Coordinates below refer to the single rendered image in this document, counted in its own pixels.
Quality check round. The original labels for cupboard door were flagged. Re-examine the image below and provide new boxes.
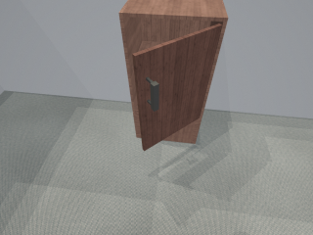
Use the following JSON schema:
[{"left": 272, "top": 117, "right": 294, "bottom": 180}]
[{"left": 132, "top": 23, "right": 222, "bottom": 151}]

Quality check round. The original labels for handle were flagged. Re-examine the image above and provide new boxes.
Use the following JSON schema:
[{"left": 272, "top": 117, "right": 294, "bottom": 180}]
[{"left": 146, "top": 77, "right": 159, "bottom": 112}]

